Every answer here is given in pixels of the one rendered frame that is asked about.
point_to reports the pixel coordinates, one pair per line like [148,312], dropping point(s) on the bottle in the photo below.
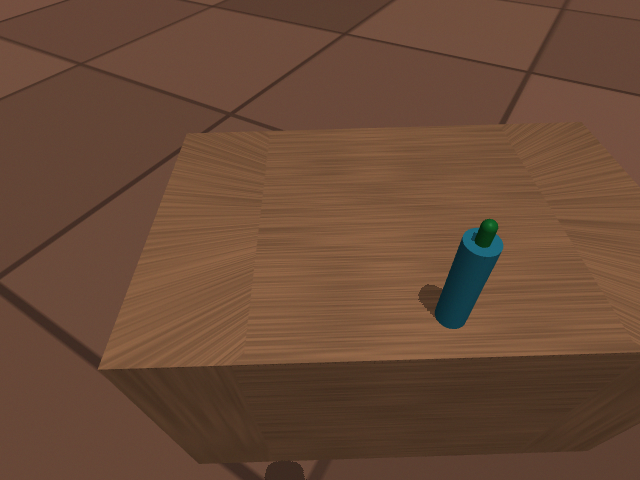
[474,261]

